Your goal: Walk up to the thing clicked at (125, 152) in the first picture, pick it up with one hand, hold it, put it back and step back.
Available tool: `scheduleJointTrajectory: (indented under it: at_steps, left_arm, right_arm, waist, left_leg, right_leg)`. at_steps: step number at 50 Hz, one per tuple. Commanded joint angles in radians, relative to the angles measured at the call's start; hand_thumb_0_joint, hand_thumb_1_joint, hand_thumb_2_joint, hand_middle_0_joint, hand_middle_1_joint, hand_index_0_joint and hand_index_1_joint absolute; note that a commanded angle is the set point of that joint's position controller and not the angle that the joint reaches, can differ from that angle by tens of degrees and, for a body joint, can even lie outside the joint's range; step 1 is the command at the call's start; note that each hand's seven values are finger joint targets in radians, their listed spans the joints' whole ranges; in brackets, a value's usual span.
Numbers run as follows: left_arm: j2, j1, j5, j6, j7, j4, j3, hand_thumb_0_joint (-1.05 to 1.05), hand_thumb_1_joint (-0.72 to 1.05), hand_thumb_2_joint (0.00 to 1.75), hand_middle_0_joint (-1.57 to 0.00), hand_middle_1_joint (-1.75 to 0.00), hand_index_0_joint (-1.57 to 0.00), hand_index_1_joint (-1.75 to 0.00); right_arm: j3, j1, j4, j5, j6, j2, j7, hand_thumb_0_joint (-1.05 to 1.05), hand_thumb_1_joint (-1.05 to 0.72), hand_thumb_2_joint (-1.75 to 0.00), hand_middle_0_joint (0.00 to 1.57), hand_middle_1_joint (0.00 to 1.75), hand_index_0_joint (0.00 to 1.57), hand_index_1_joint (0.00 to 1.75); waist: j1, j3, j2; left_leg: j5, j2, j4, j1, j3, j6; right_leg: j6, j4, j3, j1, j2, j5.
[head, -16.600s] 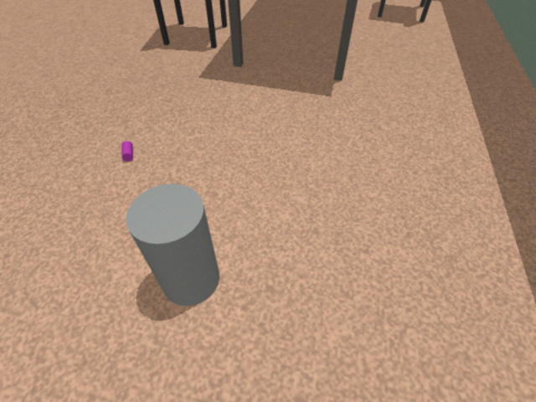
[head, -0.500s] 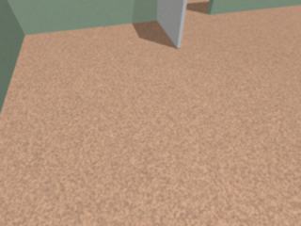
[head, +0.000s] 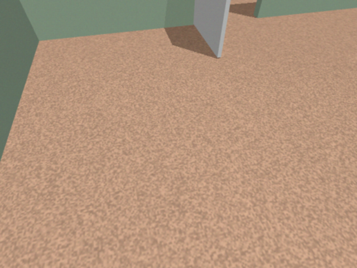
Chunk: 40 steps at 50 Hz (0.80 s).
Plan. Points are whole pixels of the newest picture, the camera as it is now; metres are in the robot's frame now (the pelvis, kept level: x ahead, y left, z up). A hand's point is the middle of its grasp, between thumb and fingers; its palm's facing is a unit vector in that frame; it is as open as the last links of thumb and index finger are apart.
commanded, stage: stand
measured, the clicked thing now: out of the picture +0.09 -1.15 -0.75
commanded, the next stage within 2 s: none
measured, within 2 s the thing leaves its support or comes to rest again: neither
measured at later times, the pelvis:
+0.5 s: pelvis +0.01 +0.00 +0.00, yaw +0 degrees
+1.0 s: pelvis +0.02 +0.00 +0.00, yaw +0 degrees
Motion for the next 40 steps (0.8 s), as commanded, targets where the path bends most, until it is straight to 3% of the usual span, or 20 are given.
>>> scheduleJointTrajectory:
  at_steps: [1,3,7,11,17,20,22,27,32,40]
  left_arm:
    - [0.203,-0.040,0.003,-0.027,0.015,-0.064,0.031,0.00,0.90,0.90,-0.20,-0.30,-0.20,-0.30]
    - [0.203,-0.043,0.002,-0.027,0.016,-0.066,0.030,0.00,0.90,0.90,-0.20,-0.30,-0.20,-0.30]
    - [0.210,-0.033,0.000,-0.029,0.017,-0.069,0.031,0.00,0.90,0.90,-0.20,-0.30,-0.20,-0.30]
    - [0.206,-0.030,0.001,-0.025,0.018,-0.067,0.031,0.00,0.90,0.90,-0.20,-0.30,-0.20,-0.30]
    - [0.208,-0.032,0.000,-0.024,0.017,-0.073,0.032,0.00,0.90,0.90,-0.20,-0.30,-0.20,-0.30]
    - [0.201,-0.018,0.004,-0.022,0.016,-0.072,0.030,0.00,0.90,0.90,-0.20,-0.30,-0.20,-0.30]
    - [0.200,-0.020,0.003,-0.024,0.016,-0.075,0.030,0.00,0.90,0.90,-0.20,-0.30,-0.20,-0.30]
    - [0.203,-0.025,0.002,-0.023,0.016,-0.074,0.031,0.00,0.90,0.90,-0.20,-0.30,-0.20,-0.30]
    - [0.196,-0.019,0.002,-0.024,0.018,-0.078,0.028,0.00,0.90,0.90,-0.20,-0.30,-0.20,-0.30]
    - [0.204,-0.020,0.003,-0.023,0.020,-0.079,0.033,0.00,0.90,0.90,-0.20,-0.30,-0.20,-0.30]
  right_arm:
    - [-0.041,-0.056,-0.057,0.006,-0.028,-0.222,-0.016,0.00,-0.90,-0.90,0.20,0.30,0.20,0.30]
    - [-0.040,-0.052,-0.055,0.008,-0.027,-0.224,-0.016,0.00,-0.90,-0.90,0.20,0.30,0.20,0.30]
    - [-0.038,-0.050,-0.054,0.007,-0.028,-0.218,-0.016,0.00,-0.90,-0.90,0.20,0.30,0.20,0.30]
    - [-0.038,-0.049,-0.054,0.008,-0.023,-0.224,-0.017,0.00,-0.90,-0.90,0.20,0.30,0.20,0.30]
    - [-0.037,-0.040,-0.056,0.007,-0.026,-0.219,-0.017,0.00,-0.90,-0.90,0.20,0.30,0.20,0.30]
    - [-0.038,-0.045,-0.057,0.009,-0.024,-0.226,-0.018,0.00,-0.90,-0.90,0.20,0.30,0.20,0.30]
    - [-0.038,-0.039,-0.058,0.008,-0.028,-0.228,-0.019,0.00,-0.90,-0.90,0.20,0.30,0.20,0.30]
    - [-0.036,-0.035,-0.058,0.009,-0.026,-0.224,-0.018,0.00,-0.90,-0.90,0.20,0.30,0.20,0.30]
    - [-0.037,-0.041,-0.060,0.009,-0.030,-0.227,-0.020,0.00,-0.90,-0.90,0.20,0.30,0.20,0.30]
    - [-0.038,-0.042,-0.065,0.009,-0.024,-0.225,-0.021,0.00,-0.90,-0.90,0.20,0.30,0.20,0.30]
  waist:
    - [-0.003,-0.090,0.012]
    - [-0.005,-0.080,0.019]
    - [-0.002,-0.094,0.010]
    - [-0.003,-0.060,0.013]
    - [-0.003,-0.072,0.014]
    - [0.002,-0.072,0.019]
    - [0.002,-0.092,0.018]
    - [-0.001,-0.063,0.005]
    - [0.004,-0.097,0.008]
    - [0.003,-0.090,0.011]
  left_leg:
    - [0.011,0.114,-0.061,0.103,-0.129,0.011]
    - [-0.002,0.113,-0.061,0.096,-0.130,0.013]
    - [0.070,0.117,-0.048,0.111,-0.125,0.016]
    - [-0.016,0.111,-0.065,0.078,-0.131,0.015]
    - [0.039,0.109,-0.060,0.086,-0.128,0.010]
    - [0.001,0.108,-0.064,0.082,-0.131,0.012]
    - [0.063,0.111,-0.054,0.104,-0.127,0.014]
    - [0.028,0.106,-0.061,0.086,-0.130,0.014]
    - [0.158,0.119,-0.036,0.122,-0.127,0.017]
    - [0.120,0.113,-0.034,0.121,-0.120,0.015]
  right_leg:
    - [-0.048,-0.077,0.072,-0.075,-0.096,0.045]
    - [-0.049,-0.081,0.072,-0.076,-0.098,0.039]
    - [-0.048,-0.076,0.070,-0.059,-0.100,0.079]
    - [-0.046,-0.084,0.067,-0.069,-0.099,0.031]
    - [-0.049,-0.074,0.064,-0.058,-0.099,0.046]
    - [-0.049,-0.079,0.061,-0.058,-0.100,0.045]
    - [-0.049,-0.073,0.061,-0.048,-0.103,0.077]
    - [-0.049,-0.079,0.060,-0.059,-0.104,0.052]
    - [-0.045,-0.066,0.051,-0.039,-0.104,0.117]
    - [-0.047,-0.076,0.056,-0.035,-0.107,0.113]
